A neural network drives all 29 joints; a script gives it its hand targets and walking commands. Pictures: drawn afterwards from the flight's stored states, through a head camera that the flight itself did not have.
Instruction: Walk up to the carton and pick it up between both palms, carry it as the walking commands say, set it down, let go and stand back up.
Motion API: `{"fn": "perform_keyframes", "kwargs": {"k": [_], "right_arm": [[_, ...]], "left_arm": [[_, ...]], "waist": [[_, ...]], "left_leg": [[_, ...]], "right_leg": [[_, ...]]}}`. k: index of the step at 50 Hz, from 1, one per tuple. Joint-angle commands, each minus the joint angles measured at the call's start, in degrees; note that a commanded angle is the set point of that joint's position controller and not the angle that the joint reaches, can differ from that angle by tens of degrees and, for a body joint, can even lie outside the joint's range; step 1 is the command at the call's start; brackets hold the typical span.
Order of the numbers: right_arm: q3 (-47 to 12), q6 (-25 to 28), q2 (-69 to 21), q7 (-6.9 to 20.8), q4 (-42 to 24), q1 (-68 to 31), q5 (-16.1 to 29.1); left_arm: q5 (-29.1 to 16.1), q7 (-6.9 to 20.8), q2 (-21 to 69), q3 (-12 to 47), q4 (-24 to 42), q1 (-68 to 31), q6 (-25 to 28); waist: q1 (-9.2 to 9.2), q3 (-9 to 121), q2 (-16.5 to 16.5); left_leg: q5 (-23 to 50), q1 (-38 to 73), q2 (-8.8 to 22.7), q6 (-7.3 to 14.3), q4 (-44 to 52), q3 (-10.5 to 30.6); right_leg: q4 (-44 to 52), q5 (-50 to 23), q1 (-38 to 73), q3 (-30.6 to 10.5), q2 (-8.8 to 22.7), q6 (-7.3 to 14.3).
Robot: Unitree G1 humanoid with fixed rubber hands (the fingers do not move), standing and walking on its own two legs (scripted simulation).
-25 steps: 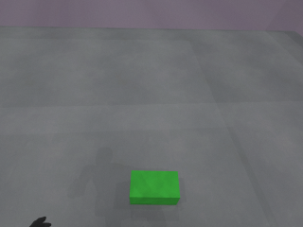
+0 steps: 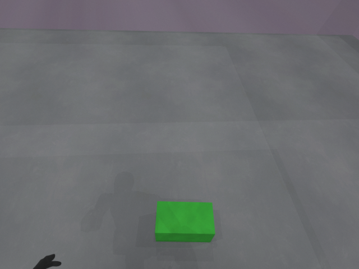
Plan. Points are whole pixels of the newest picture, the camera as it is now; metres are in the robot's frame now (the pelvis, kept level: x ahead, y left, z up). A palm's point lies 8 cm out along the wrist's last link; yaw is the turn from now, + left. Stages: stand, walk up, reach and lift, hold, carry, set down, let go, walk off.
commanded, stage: walk up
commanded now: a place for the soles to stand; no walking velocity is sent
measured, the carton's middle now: (184, 221) +0.45 -0.04 -0.67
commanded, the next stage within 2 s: none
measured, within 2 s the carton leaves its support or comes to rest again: neither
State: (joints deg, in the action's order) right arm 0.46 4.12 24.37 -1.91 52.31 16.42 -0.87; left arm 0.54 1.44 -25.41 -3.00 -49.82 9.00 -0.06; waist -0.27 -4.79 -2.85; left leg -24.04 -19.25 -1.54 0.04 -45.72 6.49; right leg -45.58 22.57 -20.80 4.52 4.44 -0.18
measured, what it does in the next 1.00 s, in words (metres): steps on the spot: left foot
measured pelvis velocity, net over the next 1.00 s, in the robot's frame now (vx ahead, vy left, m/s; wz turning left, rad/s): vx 0.01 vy -0.02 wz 0.02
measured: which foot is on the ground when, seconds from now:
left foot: down 0.00-0.56, up 0.58-0.84, down 0.86-1.00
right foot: down 0.00-1.00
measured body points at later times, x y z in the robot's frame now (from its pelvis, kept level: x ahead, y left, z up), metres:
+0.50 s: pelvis -0.02 -0.01 +0.00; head +0.00 +0.01 +0.44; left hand +0.09 +0.32 -0.11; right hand +0.03 -0.34 -0.10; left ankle -0.01 +0.15 -0.71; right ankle +0.01 -0.12 -0.70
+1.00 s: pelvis +0.01 -0.02 +0.00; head +0.04 +0.00 +0.45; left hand +0.12 +0.31 -0.11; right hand +0.06 -0.35 -0.10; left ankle +0.03 +0.14 -0.71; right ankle +0.03 -0.13 -0.68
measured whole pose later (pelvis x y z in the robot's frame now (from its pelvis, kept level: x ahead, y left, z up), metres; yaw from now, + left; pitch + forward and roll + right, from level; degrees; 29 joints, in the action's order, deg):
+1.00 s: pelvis +0.01 -0.02 +0.00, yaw +1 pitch -3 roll +1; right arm 0.4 4.6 23.8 -1.9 51.8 17.2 -1.2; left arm 0.7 2.4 -25.6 -4.1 -47.7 8.6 -1.7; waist -0.2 -6.5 -3.6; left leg -21.5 -18.9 -0.6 -1.1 -42.8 5.2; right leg -54.9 28.0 -25.2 3.5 3.5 1.8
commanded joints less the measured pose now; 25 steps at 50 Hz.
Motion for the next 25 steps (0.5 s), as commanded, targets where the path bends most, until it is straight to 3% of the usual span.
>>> {"fn": "perform_keyframes", "kwargs": {"k": [1, 2, 3, 4, 5, 6, 7, 8, 9, 10, 11, 12, 13, 14, 15, 16, 17, 18, 19, 20, 21, 22, 23, 24, 25], "right_arm": [[5.01, 1.36, 18.74, -0.78, -2.30, -1.27, -0.92], [4.78, 1.03, 18.62, -0.91, -3.54, -3.04, -1.18], [4.23, 0.84, 17.17, -0.96, -3.38, -4.05, -1.24], [3.54, 0.72, 15.19, -0.87, -4.03, -4.48, -0.92], [2.36, 0.74, 11.85, -0.61, -3.64, -5.93, 0.00], [2.60, 0.65, 10.80, -0.92, -3.62, -4.88, 1.10], [2.24, 0.22, 10.30, -1.24, -3.96, -2.71, 1.19], [3.42, -0.05, 12.30, -0.98, -3.99, -1.96, 0.91], [4.01, -0.33, 13.19, -0.91, -4.48, -1.74, 0.60], [4.50, -0.30, 13.45, -0.54, -4.06, -0.18, 0.48], [3.85, 0.03, 12.92, -0.04, -3.00, 2.68, 0.57], [3.76, 0.38, 11.70, 0.20, -1.68, 5.42, 0.21], [4.20, 0.71, 11.88, 0.07, 0.21, 7.17, -0.28], [4.55, 0.76, 12.33, 0.11, 0.43, 8.33, 0.21], [5.79, 1.09, 16.16, -0.44, 0.91, 9.89, -0.40], [6.00, 1.54, 19.99, -0.67, -0.77, 8.93, -1.09], [6.07, 1.65, 20.29, -0.74, -2.06, 6.20, -1.32], [5.93, 1.45, 20.75, -0.70, -3.10, 3.39, -1.32], [6.60, 1.30, 21.57, -0.83, -2.41, 3.10, -1.32], [6.39, 1.27, 21.86, -1.01, -2.27, 1.60, -1.63], [6.04, 1.24, 20.62, -1.24, -2.58, 1.58, -1.30], [5.92, 1.12, 19.65, -1.34, -2.44, 2.23, -0.95], [5.41, 0.90, 18.83, -1.17, -2.05, 0.26, -1.13], [5.02, 0.66, 18.03, -1.01, -3.92, -1.46, -0.14], [4.53, 0.60, 16.07, -0.66, -4.00, -3.17, -0.05]], "left_arm": [[-0.50, -0.40, -11.59, -3.16, 4.45, -4.58, -0.11], [-0.52, -0.20, -10.92, -2.81, 4.37, -3.28, 0.05], [-0.24, -0.02, -9.94, -3.20, 3.61, -2.48, 0.69], [0.10, -0.26, -10.62, -3.12, 3.35, 0.23, 1.14], [0.49, -0.58, -12.05, -3.09, 2.41, 2.67, 1.99], [0.25, -0.74, -15.36, -4.18, 2.02, 3.57, 2.20], [0.22, -0.73, -15.69, -4.01, 3.19, 2.00, 2.27], [-0.15, -0.56, -15.33, -3.73, 3.85, -0.27, 2.27], [0.09, -0.53, -14.57, -3.48, 2.74, -0.98, 2.02], [0.27, -0.34, -15.34, -3.41, 3.51, -2.85, 1.78], [-0.03, -0.38, -14.31, -3.16, 4.77, -6.49, 1.62], [0.05, -0.29, -13.71, -2.95, 5.12, -5.41, 1.38], [-0.35, -0.16, -11.44, -2.43, 4.07, -4.56, 0.99], [0.09, -0.10, -11.38, -2.26, 4.82, -4.61, 0.77], [0.27, 0.05, -10.57, -2.78, 5.89, -6.17, 0.63], [-0.28, 0.01, -8.46, -2.53, 7.67, -6.57, 0.59], [0.13, -0.25, -9.94, -3.35, 7.89, -8.18, 0.05], [0.22, -0.18, -11.32, -3.91, 7.06, -5.22, 0.23], [0.64, 0.26, -11.45, -3.75, 6.30, -5.55, 0.61], [0.52, 0.87, -11.78, -3.98, 6.52, -4.88, 0.60], [0.37, 0.50, -10.92, -3.89, 5.46, -2.65, 0.69], [0.38, 0.60, -11.08, -4.04, 5.16, -2.22, 0.65], [0.22, 0.54, -10.54, -4.15, 4.43, -0.23, 1.05], [0.64, 0.18, -12.01, -4.66, 4.27, 2.03, 1.45], [0.86, 0.14, -13.43, -5.21, 3.98, 2.76, 1.62]], "waist": [[0.23, 0.51, 12.32], [0.86, 1.83, 13.34], [2.42, -0.02, 10.69], [3.37, 0.54, 9.85], [4.79, 1.99, 4.71], [4.21, 4.30, -4.18], [2.68, 6.29, -7.57], [2.04, 4.53, -7.85], [2.01, 3.37, -6.35], [1.00, 1.68, -5.82], [-1.14, 0.29, -6.01], [-1.55, 1.81, -1.83], [-2.04, 4.31, -1.73], [-2.04, 4.48, 1.56], [-2.72, 5.05, 8.97], [-2.56, 3.70, 17.60], [-1.88, 0.86, 10.36], [-0.41, 1.90, 11.60], [-0.57, 1.18, 12.87], [-0.17, -1.10, 12.24], [0.02, -0.54, 11.83], [0.27, 1.42, 10.53], [2.00, 1.42, 10.23], [3.19, 2.79, 10.93], [5.09, 3.24, 3.16]], "left_leg": [[9.38, -2.25, 13.61, 13.43, 20.80, 26.36], [8.38, -3.41, 12.47, 12.46, 19.87, 24.03], [12.48, -7.52, 10.93, 11.36, 18.05, 21.85], [18.51, -11.00, 8.97, 9.25, 14.10, 18.75], [24.31, -13.38, 4.86, 5.10, 6.46, 8.45], [20.61, -14.47, -0.36, 2.74, -4.71, -0.71], [5.25, -12.68, -0.22, 2.24, -7.24, -5.09], [-6.18, -11.07, 0.74, 1.99, -11.25, -7.28], [-10.62, -10.43, 1.94, 1.82, -13.45, -6.29], [-9.56, -7.95, 3.70, 2.01, -7.68, -5.72], [-4.54, -4.06, 3.13, 2.51, 0.16, -7.34], [3.60, 0.83, 2.02, 2.70, 4.28, -7.46], [9.40, 3.51, -0.08, 2.49, 5.61, -6.87], [8.65, 4.81, 0.86, 3.35, 7.88, -3.44], [10.06, 5.83, 5.24, 5.44, 11.83, 7.09], [7.70, 6.55, 13.26, 10.71, 20.33, 27.11], [1.67, 2.55, 16.50, 14.77, 24.10, 32.22], [3.69, 2.78, 16.34, 15.70, 22.30, 30.82], [4.96, 2.15, 15.60, 14.57, 21.75, 29.90], [4.52, 0.80, 14.83, 14.98, 20.99, 28.36], [13.31, 1.44, 15.63, 14.96, 18.48, 26.38], [15.17, 2.34, 14.11, 14.07, 15.99, 24.46], [15.70, -2.40, 12.20, 12.97, 14.63, 21.09], [16.34, -6.18, 12.04, 10.78, 11.23, 18.08], [13.87, -12.40, 7.31, 8.08, 4.19, 12.92]], "right_leg": [[-4.88, 13.40, -4.16, -5.76, -1.55, 2.40], [-1.90, 11.14, -1.99, -5.75, -0.94, 2.47], [3.58, 8.71, 2.48, -4.36, -2.75, 3.03], [8.11, 0.17, 8.64, -6.99, -1.28, 3.43], [13.73, -8.68, 14.02, -11.64, 4.13, 5.55], [19.12, -10.54, 14.69, -18.06, 11.02, 9.23], [21.39, -14.64, 15.32, -22.23, 17.62, 12.99], [22.81, -13.24, 10.18, -22.23, 20.02, 14.70], [23.52, -10.12, 7.02, -21.77, 19.47, 15.01], [24.17, -4.41, 4.81, -18.94, 18.45, 13.50], [21.38, -2.55, 2.25, -13.40, 14.12, 11.24], [17.32, -3.06, -0.89, -9.36, 10.39, 8.88], [12.80, -2.73, 0.17, -6.63, 6.85, 6.28], [9.37, 5.64, -1.41, -5.91, 5.08, 5.32], [0.16, 7.09, -3.67, -3.35, 1.31, 4.51], [-9.03, 11.10, -12.28, -2.75, -3.93, 3.34], [-12.64, 15.35, -14.08, -6.86, -2.78, 3.74], [-13.00, 13.99, -13.37, -8.28, -1.83, 3.32], [-13.76, 14.48, -13.34, -7.09, -0.93, 2.51], [-9.52, 17.14, -12.14, -6.17, -2.53, 2.36], [-7.10, 12.83, -10.38, -5.63, -2.49, 2.26], [-2.15, 12.48, -7.27, -6.01, -2.84, 2.26], [2.53, 9.59, -0.28, -3.88, -4.50, 2.85], [5.27, 4.44, 5.10, -4.22, -3.19, 3.54], [11.97, 7.35, 11.78, -11.83, 0.08, 5.36]]}}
